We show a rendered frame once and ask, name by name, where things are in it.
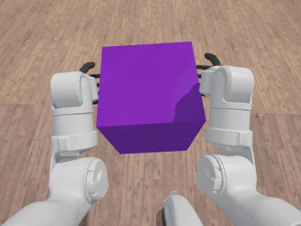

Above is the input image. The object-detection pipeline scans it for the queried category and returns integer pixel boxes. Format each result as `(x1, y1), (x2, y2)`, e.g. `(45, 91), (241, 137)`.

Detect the robot left upper arm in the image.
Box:
(0, 156), (109, 226)

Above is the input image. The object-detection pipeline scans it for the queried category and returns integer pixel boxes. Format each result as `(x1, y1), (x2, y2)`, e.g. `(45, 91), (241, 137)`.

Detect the left robot forearm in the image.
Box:
(49, 71), (99, 192)

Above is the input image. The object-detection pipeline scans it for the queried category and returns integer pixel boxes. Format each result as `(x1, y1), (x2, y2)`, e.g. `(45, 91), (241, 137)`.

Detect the robot right shin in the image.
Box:
(166, 191), (179, 226)

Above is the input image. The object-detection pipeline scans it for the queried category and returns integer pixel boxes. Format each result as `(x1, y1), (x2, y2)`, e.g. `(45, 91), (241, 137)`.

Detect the left robot hand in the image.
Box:
(79, 61), (101, 105)

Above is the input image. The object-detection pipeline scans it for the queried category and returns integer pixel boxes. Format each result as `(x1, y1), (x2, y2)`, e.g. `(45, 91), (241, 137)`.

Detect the right robot hand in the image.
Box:
(196, 53), (221, 97)

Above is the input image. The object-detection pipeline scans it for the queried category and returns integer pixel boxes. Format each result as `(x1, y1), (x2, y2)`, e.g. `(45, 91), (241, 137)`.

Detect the carton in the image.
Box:
(96, 41), (206, 154)

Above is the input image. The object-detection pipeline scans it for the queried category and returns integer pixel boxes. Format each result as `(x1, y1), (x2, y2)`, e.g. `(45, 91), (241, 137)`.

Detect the robot right upper arm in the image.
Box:
(196, 153), (301, 226)

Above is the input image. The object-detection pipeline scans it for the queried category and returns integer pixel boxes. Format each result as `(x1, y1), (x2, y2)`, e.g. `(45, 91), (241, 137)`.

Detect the right robot forearm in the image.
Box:
(198, 65), (257, 178)

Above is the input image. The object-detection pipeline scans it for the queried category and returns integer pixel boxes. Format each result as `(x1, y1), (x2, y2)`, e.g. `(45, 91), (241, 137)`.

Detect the right robot thigh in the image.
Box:
(164, 195), (203, 226)

